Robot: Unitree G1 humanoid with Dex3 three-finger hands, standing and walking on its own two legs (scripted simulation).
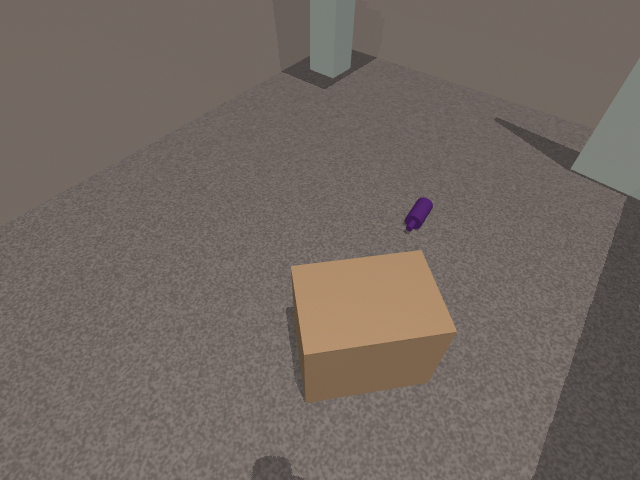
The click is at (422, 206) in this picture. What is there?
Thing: lying bottle
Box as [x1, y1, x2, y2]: [405, 197, 432, 230]
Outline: 427,198 419,198 406,216 405,222 407,225 407,230 411,230 412,228 418,228 421,225 432,207 431,202
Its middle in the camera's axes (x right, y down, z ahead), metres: +0.42 -0.10 +1.72
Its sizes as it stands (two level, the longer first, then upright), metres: 0.181 0.076 0.076
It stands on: the floor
